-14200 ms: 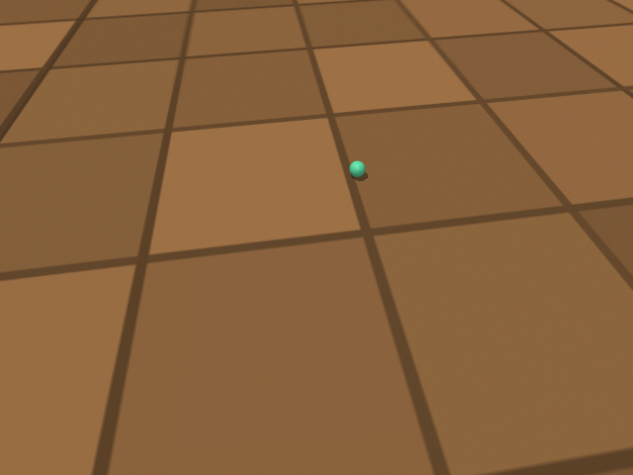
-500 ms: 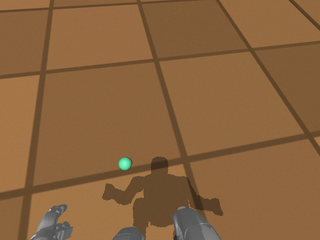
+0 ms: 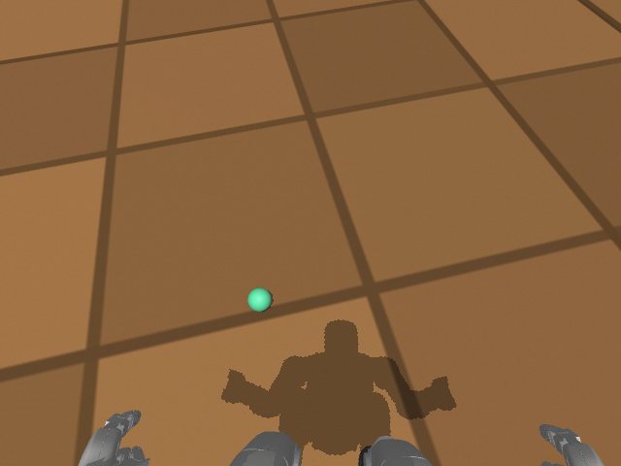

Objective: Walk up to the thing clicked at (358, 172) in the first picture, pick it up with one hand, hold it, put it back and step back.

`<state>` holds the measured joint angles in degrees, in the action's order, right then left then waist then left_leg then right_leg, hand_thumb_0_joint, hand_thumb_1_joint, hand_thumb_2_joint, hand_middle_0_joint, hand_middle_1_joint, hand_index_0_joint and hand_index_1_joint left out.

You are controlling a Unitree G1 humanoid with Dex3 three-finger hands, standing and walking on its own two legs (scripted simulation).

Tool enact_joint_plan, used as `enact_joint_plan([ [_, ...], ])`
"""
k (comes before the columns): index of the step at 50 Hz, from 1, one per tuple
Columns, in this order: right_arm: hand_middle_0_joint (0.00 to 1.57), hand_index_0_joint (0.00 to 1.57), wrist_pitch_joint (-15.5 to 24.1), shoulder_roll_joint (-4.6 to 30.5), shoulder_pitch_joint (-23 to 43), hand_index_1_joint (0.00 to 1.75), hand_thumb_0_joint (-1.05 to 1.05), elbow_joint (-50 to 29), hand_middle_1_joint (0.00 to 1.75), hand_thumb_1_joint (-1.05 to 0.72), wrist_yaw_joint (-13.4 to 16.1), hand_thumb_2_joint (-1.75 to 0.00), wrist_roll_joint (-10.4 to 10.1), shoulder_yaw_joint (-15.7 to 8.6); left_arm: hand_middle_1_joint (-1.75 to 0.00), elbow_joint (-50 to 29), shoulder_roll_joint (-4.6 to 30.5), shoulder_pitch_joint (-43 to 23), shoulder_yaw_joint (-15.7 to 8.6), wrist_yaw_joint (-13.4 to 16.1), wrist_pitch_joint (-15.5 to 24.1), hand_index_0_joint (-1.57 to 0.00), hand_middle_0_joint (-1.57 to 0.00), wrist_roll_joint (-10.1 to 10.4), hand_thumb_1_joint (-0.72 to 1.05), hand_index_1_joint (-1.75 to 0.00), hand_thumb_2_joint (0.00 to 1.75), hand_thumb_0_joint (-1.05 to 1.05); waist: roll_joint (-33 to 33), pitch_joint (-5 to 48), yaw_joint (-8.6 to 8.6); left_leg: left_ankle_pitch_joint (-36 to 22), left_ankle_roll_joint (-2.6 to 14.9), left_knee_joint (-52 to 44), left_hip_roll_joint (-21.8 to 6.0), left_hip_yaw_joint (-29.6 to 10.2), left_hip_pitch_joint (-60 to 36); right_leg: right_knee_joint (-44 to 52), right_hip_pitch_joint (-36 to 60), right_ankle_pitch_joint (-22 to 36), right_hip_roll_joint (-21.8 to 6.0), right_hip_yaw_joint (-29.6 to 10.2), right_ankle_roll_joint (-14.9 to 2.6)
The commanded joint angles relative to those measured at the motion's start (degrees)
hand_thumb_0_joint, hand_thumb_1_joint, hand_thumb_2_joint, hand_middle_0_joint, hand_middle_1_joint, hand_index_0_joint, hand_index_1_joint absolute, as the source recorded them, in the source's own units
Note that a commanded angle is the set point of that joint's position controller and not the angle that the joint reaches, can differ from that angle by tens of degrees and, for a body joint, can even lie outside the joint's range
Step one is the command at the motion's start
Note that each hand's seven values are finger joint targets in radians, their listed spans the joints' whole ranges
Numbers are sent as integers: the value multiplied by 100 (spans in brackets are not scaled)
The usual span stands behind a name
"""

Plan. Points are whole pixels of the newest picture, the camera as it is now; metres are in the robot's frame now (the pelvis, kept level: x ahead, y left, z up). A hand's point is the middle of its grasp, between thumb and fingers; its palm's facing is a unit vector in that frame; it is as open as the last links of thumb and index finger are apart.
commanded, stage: walk up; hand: left
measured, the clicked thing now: (259, 299) +0.62 +0.25 -0.72
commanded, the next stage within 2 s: stand in 1.56 s
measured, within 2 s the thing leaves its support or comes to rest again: neither
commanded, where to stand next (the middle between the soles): +0.24 -0.02 m, yaw +3 degrees
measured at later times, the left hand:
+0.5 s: hand out of the picture -0.07 +0.23 -0.16, palm faces -0.01 -0.92 -0.38, open 7.4 cm
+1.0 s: hand out of the picture -0.03 +0.22 -0.14, palm faces +0.04 -0.91 -0.40, open 7.4 cm
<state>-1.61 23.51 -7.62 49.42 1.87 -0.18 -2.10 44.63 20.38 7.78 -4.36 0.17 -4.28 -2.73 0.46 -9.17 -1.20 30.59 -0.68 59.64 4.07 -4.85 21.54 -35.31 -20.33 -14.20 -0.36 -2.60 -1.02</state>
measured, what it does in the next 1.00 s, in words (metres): walks backwards: left foot, then right foot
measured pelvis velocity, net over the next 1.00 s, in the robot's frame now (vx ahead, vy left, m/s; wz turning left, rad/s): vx -0.12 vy -0.05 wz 0.04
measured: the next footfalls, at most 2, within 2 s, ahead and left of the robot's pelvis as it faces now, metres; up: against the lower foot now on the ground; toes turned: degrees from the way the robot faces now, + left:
left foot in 0.08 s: -0.02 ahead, +0.12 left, +0.00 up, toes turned +1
right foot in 0.44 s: -0.06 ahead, -0.17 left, +0.00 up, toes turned +0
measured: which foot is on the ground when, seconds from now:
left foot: up 0.00-0.06, down 0.08-0.46, up 0.48-0.68, down 0.70-1.00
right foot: down 0.00-0.10, up 0.12-0.42, down 0.44-1.00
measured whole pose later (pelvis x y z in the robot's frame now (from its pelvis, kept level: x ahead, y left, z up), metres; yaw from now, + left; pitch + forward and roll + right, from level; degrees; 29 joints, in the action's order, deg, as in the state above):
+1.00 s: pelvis -0.12 -0.05 +0.00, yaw +2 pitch -3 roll -1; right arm -0.1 21.2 -12.8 55.6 -0.5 0.6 -2.1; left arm 54.1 21.2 8.7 -3.7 0.4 1.8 -1.1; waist -2.1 -5.9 0.5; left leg 21.4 -0.3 38.7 -0.7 -5.3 15.0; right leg -32.6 -13.2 -15.7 0.2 2.1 -0.5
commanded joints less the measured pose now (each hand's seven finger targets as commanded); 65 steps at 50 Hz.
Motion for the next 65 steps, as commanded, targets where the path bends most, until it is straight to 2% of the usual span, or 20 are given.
enact_joint_plan([
  [1,20,20,208,834,-466,30,0,-373,30,-90,165,-90,80,-293,-30,-653,1287,166,-422,96,70,-20,-20,-25,90,-30,90,0,1114,1463,-127,-375,-47,-2323,-297,401,394,-41,2270,3153,-953,-814,-1002],
  [4,20,20,259,1008,-747,30,0,-277,30,-90,173,-90,249,-464,-30,-810,1191,52,-326,9,-97,-20,-20,119,90,-30,90,0,612,1421,73,-2600,123,-4073,-517,202,-1236,-926,706,1609,-525,-574,-458],
  [6,20,20,226,1997,-343,30,0,-535,30,-90,111,-90,332,-669,-30,-852,1099,58,-346,63,-107,-20,-20,93,90,-30,90,0,-963,1215,86,-3853,1288,-3931,-2763,-2221,-1085,-2623,-944,-2131,572,-462,-15],
  [7,20,20,267,2259,-197,30,0,-649,30,-90,149,-90,275,-753,-30,-877,1363,-336,-441,105,-126,-20,-20,21,90,-30,90,0,-1447,978,382,-3315,1886,-4310,-3427,-3113,-101,-3598,-525,-2320,358,-1047,38],
  [11,20,20,338,1306,158,30,0,-637,30,-90,240,-90,266,-512,-30,-493,1369,446,-541,-38,-90,-20,-20,122,90,-30,90,0,-546,839,-246,-4179,1165,-3397,-1847,-585,-1150,-4135,-1180,-1260,610,-1096,54],
  [17,20,20,373,1296,-362,30,0,-556,30,-90,55,-90,234,-519,-30,-390,1182,155,-300,-144,243,-20,-20,165,90,-30,90,0,-1286,1280,364,-1813,1194,-3389,-1639,-423,-1936,-928,-366,-1465,104,-263,304],
  [21,20,20,141,1340,-92,30,0,-569,30,-90,-84,-90,257,-467,-30,492,1143,1140,-372,-52,480,-20,-20,151,90,-30,90,0,-1100,1081,-113,-1193,932,-2403,-1277,60,-456,1605,1491,-673,326,397,43],
  [23,20,20,134,562,-165,30,0,-757,30,-90,-91,-90,123,-215,-30,499,1827,1116,-516,7,572,-20,-20,1,90,-30,90,0,1089,697,-91,290,200,-950,-316,288,1462,1946,1703,-1303,-1146,-2442,-446],
  [25,20,20,147,1226,42,30,0,-513,30,-90,-35,-90,106,-467,-30,109,2241,-95,-486,15,523,-20,-20,-21,90,-30,90,0,984,-134,-17,222,27,-262,-559,-417,37,2403,-1223,-3202,-2133,-3281,-1330],
  [28,20,20,214,1005,-250,30,0,-232,30,-90,-153,-90,23,-369,-30,189,1647,-194,-389,20,630,-20,-20,29,90,-30,90,0,913,-16,123,-462,31,-758,-390,-226,276,1883,-107,-1788,-1196,-1518,-864],
  [31,20,20,263,943,-237,30,0,-183,30,-90,-200,-90,125,-325,-30,344,1740,328,-416,-7,690,-20,-20,39,90,-30,90,0,1141,208,-147,-311,-5,-1498,-386,-50,278,1725,494,-1450,-1211,-1529,-847],
  [35,20,20,398,892,-885,30,0,166,30,-90,-199,-90,169,-403,-30,253,1499,-101,-292,-24,559,-20,-20,143,90,-30,90,0,888,725,283,-1304,90,-3728,-177,469,-1257,658,437,-26,-944,-703,-563],
  [36,20,20,459,1010,-1001,30,0,205,30,-90,-166,-90,205,-475,-30,252,1171,138,-192,-12,543,-20,-20,164,90,-30,90,0,209,996,273,-1670,157,-4120,-595,-338,-1894,-304,193,382,-695,-410,-350],
  [37,20,20,519,1331,-912,30,0,140,30,-90,-134,-90,277,-532,-30,222,794,305,-89,1,557,-20,-20,249,90,-30,90,0,-988,1169,132,-2312,546,-4418,-1755,-2092,-2124,-1299,-430,-391,-54,98,-27],
  [39,20,20,467,1806,-605,30,0,86,30,-90,-174,-90,209,-630,-30,388,1432,71,-255,72,550,-20,-20,251,90,-30,90,0,-752,789,154,-844,1657,-4369,-2335,-2832,-1070,-1544,-302,-2088,-200,-106,-74],
  [46,20,20,353,849,-138,30,0,38,30,-90,-181,-90,39,-298,-30,755,1133,547,-225,87,770,-20,-20,217,90,-30,90,0,-559,1247,-212,-3652,497,-2673,-1036,-394,-681,1335,1738,688,-139,203,-68],
  [50,20,20,203,782,-578,30,0,193,30,-90,-97,-90,46,-297,-30,495,1853,-344,-315,101,757,-20,-20,83,90,-30,90,0,553,845,74,307,74,-997,-495,-66,-263,1961,555,-718,-2315,-2201,-1357],
  [57,20,20,384,767,-723,30,0,574,30,-90,-139,-90,156,-287,-30,653,1346,-513,-146,48,692,-20,-20,224,90,-30,90,0,561,1061,219,-2986,232,-3519,-690,-26,-1338,551,778,1822,-942,-189,-279],
  [59,20,20,439,1017,-308,30,0,491,30,-90,-118,-90,171,-316,-30,663,1050,-394,-75,36,640,-20,-20,307,90,-30,90,0,-3,1234,-1,-3368,596,-3745,-1453,-919,-1169,289,839,660,-374,204,14],
  [65,20,20,403,887,107,30,0,642,30,-90,-123,-90,78,-189,-30,1032,1248,-435,-80,53,691,-20,-20,298,90,-30,90,0,-470,1298,31,-3747,284,-3434,-1028,-206,-956,792,1627,1468,-634,86,-130],
])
